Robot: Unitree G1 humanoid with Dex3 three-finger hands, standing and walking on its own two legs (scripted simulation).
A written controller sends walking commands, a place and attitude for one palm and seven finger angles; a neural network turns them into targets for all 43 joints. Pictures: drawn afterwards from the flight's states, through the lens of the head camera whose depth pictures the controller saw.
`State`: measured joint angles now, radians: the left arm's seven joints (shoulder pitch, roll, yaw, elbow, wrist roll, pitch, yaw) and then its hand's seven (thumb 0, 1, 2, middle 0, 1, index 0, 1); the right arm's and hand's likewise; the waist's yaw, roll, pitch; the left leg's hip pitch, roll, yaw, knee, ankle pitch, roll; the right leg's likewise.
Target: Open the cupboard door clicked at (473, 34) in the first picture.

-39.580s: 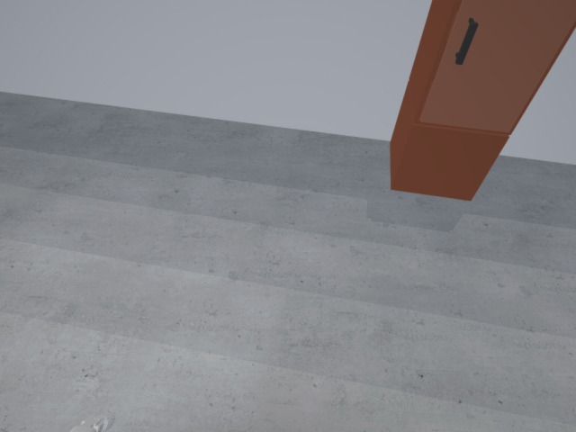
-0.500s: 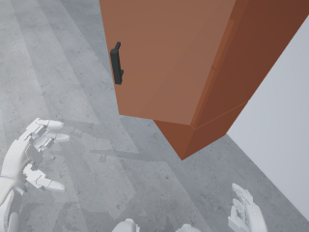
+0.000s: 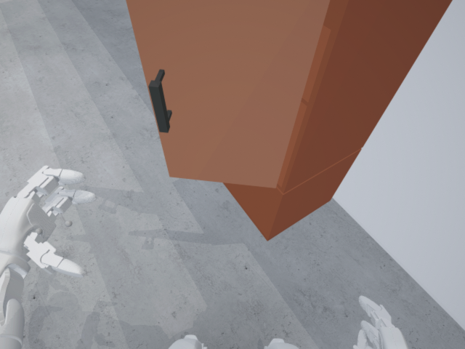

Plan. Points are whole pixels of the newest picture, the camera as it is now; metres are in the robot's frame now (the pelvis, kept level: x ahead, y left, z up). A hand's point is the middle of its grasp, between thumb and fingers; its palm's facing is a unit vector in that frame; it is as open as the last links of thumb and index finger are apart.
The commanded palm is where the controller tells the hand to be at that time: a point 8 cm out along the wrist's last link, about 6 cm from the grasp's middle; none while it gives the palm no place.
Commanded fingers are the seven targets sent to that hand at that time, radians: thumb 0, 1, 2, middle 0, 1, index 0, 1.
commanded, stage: raise the hand with hooked fingers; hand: left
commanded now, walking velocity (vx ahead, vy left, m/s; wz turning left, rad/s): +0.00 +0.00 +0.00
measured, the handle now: (162, 102) +0.61 +0.19 +0.05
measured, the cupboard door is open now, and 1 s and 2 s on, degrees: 51 51 51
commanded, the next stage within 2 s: move the hooked fingers beside the handle in 0.26 s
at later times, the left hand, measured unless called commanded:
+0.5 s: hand (69, 219) +0.30 +0.27 +0.07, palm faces -0.03 -1.00 -0.02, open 14.0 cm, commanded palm +0.29 +0.32 +0.07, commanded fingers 0.00 -0.50 0.30 -0.30 -1.20 -0.30 -1.20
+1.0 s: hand (97, 171) +0.39 +0.26 +0.06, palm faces -0.06 -1.00 -0.01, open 14.0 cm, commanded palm +0.38 +0.31 +0.06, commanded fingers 0.00 -0.50 0.30 -0.30 -1.20 -0.30 -1.20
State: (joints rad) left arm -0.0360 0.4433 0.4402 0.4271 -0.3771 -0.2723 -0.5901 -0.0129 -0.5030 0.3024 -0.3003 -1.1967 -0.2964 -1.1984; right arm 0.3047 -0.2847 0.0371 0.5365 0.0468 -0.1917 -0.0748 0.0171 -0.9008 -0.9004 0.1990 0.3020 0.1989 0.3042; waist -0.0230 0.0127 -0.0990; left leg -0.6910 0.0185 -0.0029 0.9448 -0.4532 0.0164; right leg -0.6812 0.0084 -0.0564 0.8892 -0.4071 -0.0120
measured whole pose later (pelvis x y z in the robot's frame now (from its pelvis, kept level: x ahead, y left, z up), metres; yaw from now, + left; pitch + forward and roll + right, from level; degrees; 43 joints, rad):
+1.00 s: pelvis +0.00 +0.00 -0.01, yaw -1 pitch +16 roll -2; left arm -0.48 0.52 0.45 0.85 -0.26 -0.32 -0.55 -0.01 -0.50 0.30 -0.30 -1.20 -0.30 -1.20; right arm 0.34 -0.28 0.05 0.58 0.04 -0.09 -0.07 0.01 -0.90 -0.90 0.20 0.30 0.20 0.30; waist -0.07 0.00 -0.10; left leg -0.80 0.02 0.00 0.99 -0.46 0.02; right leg -0.80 0.01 -0.05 0.93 -0.41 -0.01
